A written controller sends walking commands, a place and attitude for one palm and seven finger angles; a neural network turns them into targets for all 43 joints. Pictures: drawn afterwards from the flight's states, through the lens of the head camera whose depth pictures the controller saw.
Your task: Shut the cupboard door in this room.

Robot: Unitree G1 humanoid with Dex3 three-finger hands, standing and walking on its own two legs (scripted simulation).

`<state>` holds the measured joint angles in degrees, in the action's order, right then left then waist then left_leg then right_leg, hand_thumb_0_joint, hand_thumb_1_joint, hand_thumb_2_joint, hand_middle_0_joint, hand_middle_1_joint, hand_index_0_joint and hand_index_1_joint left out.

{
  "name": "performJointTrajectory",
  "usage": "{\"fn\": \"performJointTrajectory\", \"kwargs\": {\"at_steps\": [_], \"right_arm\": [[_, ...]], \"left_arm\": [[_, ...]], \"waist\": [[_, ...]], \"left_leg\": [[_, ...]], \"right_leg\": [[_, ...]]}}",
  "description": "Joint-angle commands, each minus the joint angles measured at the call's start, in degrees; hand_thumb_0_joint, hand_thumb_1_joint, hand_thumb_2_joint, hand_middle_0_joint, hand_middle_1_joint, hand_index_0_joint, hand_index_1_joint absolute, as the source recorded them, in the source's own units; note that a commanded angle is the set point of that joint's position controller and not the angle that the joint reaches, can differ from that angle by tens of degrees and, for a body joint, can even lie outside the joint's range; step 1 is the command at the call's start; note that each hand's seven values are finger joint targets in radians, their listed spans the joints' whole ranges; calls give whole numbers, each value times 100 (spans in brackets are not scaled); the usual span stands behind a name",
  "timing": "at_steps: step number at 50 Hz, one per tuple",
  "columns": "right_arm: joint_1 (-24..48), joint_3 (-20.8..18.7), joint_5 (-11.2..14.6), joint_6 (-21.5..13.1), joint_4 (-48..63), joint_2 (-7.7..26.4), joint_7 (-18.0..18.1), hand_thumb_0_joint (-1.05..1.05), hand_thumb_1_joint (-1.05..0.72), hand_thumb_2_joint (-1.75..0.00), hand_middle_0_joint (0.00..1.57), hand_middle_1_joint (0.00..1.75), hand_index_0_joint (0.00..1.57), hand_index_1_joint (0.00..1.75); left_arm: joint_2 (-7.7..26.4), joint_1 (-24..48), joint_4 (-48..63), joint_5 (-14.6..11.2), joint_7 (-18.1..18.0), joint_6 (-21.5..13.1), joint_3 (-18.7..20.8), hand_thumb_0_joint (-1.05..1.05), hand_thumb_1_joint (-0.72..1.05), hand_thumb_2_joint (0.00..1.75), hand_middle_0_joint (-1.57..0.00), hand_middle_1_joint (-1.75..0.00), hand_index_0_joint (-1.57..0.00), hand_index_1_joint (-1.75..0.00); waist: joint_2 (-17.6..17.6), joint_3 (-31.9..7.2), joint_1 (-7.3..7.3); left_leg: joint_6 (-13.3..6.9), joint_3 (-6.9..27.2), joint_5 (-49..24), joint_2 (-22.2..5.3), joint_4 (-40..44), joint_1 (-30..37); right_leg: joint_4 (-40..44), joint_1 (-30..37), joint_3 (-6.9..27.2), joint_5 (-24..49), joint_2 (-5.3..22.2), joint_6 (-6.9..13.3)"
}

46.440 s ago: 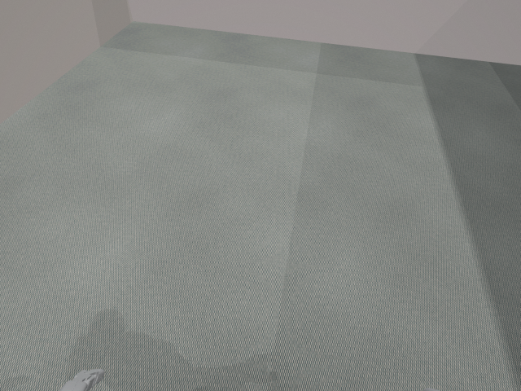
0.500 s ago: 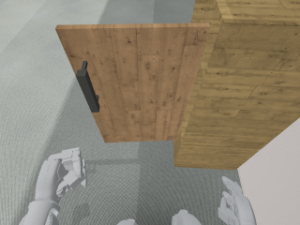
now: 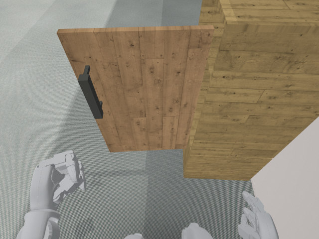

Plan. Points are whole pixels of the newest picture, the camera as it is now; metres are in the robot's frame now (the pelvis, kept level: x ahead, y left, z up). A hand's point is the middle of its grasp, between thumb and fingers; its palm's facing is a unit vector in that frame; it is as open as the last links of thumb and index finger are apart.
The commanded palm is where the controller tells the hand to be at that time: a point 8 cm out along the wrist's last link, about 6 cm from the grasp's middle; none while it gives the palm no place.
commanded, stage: bring the fist close to the handle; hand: left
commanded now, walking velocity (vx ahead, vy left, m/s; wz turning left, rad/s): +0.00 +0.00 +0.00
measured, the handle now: (93, 93) +0.48 +0.23 +0.07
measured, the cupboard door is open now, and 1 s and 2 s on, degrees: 96 96 88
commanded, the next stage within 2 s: push the door shut along its arc in 1.42 s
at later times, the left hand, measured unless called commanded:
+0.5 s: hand (89, 146) +0.31 +0.19 +0.07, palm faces +0.10 -0.99 -0.02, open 3.1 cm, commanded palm +0.29 +0.25 +0.07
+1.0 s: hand (95, 115) +0.40 +0.20 +0.07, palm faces +0.11 -0.99 -0.03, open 3.1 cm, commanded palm +0.37 +0.25 +0.07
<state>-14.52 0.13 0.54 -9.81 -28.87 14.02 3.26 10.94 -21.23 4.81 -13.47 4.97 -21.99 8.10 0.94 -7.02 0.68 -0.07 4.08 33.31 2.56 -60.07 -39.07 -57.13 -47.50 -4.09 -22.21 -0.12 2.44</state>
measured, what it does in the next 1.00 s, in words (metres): stands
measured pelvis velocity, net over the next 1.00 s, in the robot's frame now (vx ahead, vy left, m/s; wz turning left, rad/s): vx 0.00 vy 0.02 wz -0.02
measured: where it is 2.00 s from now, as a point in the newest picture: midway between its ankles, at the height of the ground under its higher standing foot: outside the picture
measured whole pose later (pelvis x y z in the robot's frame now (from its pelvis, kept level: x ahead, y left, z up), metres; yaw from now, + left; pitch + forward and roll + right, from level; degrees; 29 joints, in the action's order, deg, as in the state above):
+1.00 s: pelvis +0.00 +0.02 +0.01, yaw -1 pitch +15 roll +0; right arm -15.9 0.6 0.2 -5.8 -35.8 13.9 3.6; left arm 15.6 23.0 -35.8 -10.2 5.1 -19.0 14.5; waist 0.6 -6.3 -2.3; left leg -1.2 2.2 31.3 3.0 -57.5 -41.1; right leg -54.1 -49.6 -2.2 -19.5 0.1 1.1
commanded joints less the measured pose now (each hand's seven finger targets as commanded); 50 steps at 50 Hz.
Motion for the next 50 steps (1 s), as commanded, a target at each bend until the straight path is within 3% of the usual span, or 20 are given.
{"fn": "performJointTrajectory", "kwargs": {"at_steps": [1,4,7,10,14,18,23,24,27,30,32,35,36,38,41,43,44,46,49,50], "right_arm": [[125,-246,82,-317,998,731,119,0,-90,-90,20,30,20,30],[280,-186,58,-348,930,677,191,0,-90,-90,20,30,20,30],[267,-157,14,-410,744,614,195,0,-90,-90,20,30,20,30],[270,-139,2,-433,618,636,165,0,-90,-90,20,30,20,30],[142,-158,34,-374,641,732,132,0,-90,-90,20,30,20,30],[87,-163,51,-259,649,789,174,0,-90,-90,20,30,20,30],[105,-185,-19,-228,519,687,145,0,-90,-90,20,30,20,30],[106,-188,-35,-218,490,667,121,0,-90,-90,20,30,20,30],[16,-212,-49,-173,348,709,64,0,-90,-90,20,30,20,30],[-69,-261,-23,-105,306,781,67,0,-90,-90,20,30,20,30],[-86,-252,10,-67,259,804,98,0,-90,-90,20,30,20,30],[-129,-264,27,-33,170,822,171,0,-90,-90,20,30,20,30],[-122,-251,25,-31,171,805,181,0,-90,-90,20,30,20,30],[-190,-257,-6,-17,101,801,194,0,-90,-90,20,30,20,30],[-253,-247,-20,13,-24,778,163,0,-90,-90,20,30,20,30],[-357,-261,-30,59,-74,822,142,0,-90,-90,20,30,20,30],[-370,-262,-20,87,-90,819,132,0,-90,-90,20,30,20,30],[-452,-267,-3,147,-132,852,118,0,-90,-90,20,30,20,30],[-538,-279,3,228,-100,884,108,0,-90,-90,20,30,20,30],[-583,-280,1,263,-94,880,105,0,-90,-90,20,30,20,30]], "left_arm": [[726,152,1020,5,315,30,185,0,90,90,-130,-150,-130,-150],[854,1369,1257,-4,111,-15,360,0,90,90,-130,-150,-130,-150],[844,1796,1011,-20,-162,-230,567,0,90,90,-130,-150,-130,-150],[699,2031,557,45,-173,-275,362,0,90,90,-130,-150,-130,-150],[531,1930,17,133,110,111,4,0,90,90,-130,-150,-130,-150],[849,2568,-207,81,98,436,359,0,90,90,-130,-150,-130,-150],[994,3063,-199,80,-273,108,787,0,90,90,-130,-150,-130,-150],[863,3111,-193,123,-298,18,666,0,90,90,-130,-150,-130,-150],[785,3296,-673,248,-262,-82,501,0,90,90,-130,-150,-130,-150],[838,3500,-1028,253,-71,-37,484,0,90,90,-130,-150,-130,-150],[801,4040,-1227,201,37,44,408,0,90,90,-130,-150,-130,-150],[1148,4723,-1414,121,56,49,739,0,90,90,-130,-150,-130,-150],[1102,4856,-1441,120,49,22,725,0,90,90,-130,-150,-130,-150],[1308,5158,-1494,140,-19,-83,875,0,90,90,-130,-150,-130,-150],[1237,5584,-1892,237,-61,-199,776,0,90,90,-130,-150,-130,-150],[1363,5570,-2382,286,-63,-174,885,0,90,90,-130,-150,-130,-150],[1223,5687,-2567,296,-36,-139,768,0,90,90,-130,-150,-130,-150],[1262,5931,-2999,314,17,-60,779,0,90,90,-130,-150,-130,-150],[1563,6146,-3173,296,61,-22,1054,0,90,90,-130,-150,-130,-150],[1649,6135,-3286,298,61,-26,1154,0,90,90,-130,-150,-130,-150]], "waist": [[-197,-989,-86],[-158,-898,-176],[-66,-1019,-156],[137,-1048,-187],[193,-1265,-151],[-270,-1260,-151],[-52,-1473,-5],[124,-1578,-28],[203,-1378,-134],[32,-1438,-189],[23,-1363,-282],[-63,-1567,-284],[139,-1634,-240],[193,-1883,-245],[321,-1916,-295],[146,-1915,-297],[68,-1847,-369],[-1,-1716,-405],[64,-1980,-328],[-78,-2021,-308]], "left_leg": [[-88,-215,-1290,-5,1044,-650],[-95,-154,-1115,-18,1050,-656],[-52,-139,-1171,-25,992,-660],[-14,-116,-1217,-33,1047,-587],[6,-114,-1607,-49,1170,-407],[16,-73,-1713,-72,1289,-448],[86,-149,-2177,-85,1295,-328],[95,-188,-2298,-90,1263,-248],[160,-184,-2337,-120,1246,-267],[130,-199,-2258,-124,1252,-312],[113,-196,-2055,-109,1275,-313],[88,-173,-1971,-120,1283,-301],[110,-173,-2098,-102,1297,-234],[122,-165,-2345,-127,1235,-154],[167,-161,-2447,-134,1209,-142],[158,-144,-2494,-145,1206,-221],[133,-179,-2430,-143,1189,-248],[134,-178,-2283,-145,1231,-353],[82,-236,-2333,-119,1232,-403],[75,-233,-2382,-122,1240,-439]], "right_leg": [[1105,2094,524,116,210,-146],[1079,1862,487,-194,191,-153],[905,1763,408,-69,157,-132],[798,1670,307,80,138,-100],[790,1921,232,617,138,-78],[861,2120,206,749,113,-102],[728,2277,213,1244,119,-61],[683,2253,222,1380,127,-61],[658,2034,192,1402,118,-49],[723,2106,234,1395,120,-58],[795,2020,244,1248,120,-69],[805,2092,280,1185,123,-76],[768,2103,268,1286,125,-55],[695,2157,277,1497,120,-63],[637,2069,274,1589,120,-57],[638,2096,257,1622,101,-53],[669,2047,269,1649,112,-78],[717,2000,270,1577,112,-77],[739,2247,341,1733,125,-76],[733,2339,340,1813,114,-73]]}}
